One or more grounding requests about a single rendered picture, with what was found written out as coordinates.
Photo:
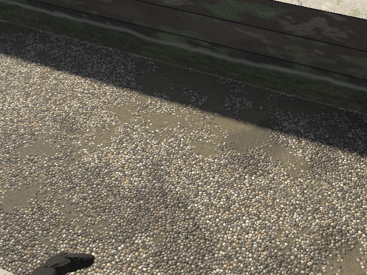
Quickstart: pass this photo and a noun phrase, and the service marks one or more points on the robot left hand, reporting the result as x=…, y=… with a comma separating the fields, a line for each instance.
x=64, y=263

